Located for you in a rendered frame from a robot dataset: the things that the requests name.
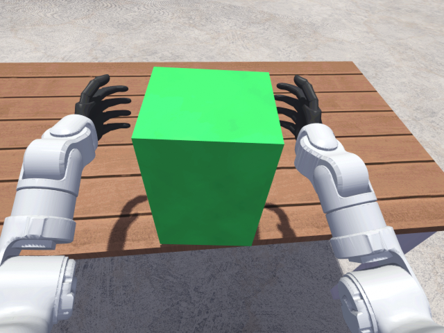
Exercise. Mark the robot right upper arm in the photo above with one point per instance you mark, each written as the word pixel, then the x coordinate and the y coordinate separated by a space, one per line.
pixel 384 299

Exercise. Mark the robot right forearm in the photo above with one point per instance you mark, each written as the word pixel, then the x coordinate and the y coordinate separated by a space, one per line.
pixel 340 178

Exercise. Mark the robot left hand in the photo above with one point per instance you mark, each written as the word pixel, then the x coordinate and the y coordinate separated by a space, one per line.
pixel 92 106

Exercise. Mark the robot right hand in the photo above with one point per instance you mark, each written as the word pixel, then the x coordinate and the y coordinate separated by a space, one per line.
pixel 306 105

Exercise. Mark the table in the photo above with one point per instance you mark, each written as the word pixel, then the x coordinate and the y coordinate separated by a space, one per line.
pixel 112 213

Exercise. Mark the robot left forearm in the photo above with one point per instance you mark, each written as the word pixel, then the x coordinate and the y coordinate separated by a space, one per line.
pixel 48 185

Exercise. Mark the robot left upper arm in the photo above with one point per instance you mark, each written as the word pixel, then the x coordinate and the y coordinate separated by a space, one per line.
pixel 36 291

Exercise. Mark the carton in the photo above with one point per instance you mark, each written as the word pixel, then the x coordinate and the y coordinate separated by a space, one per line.
pixel 208 143

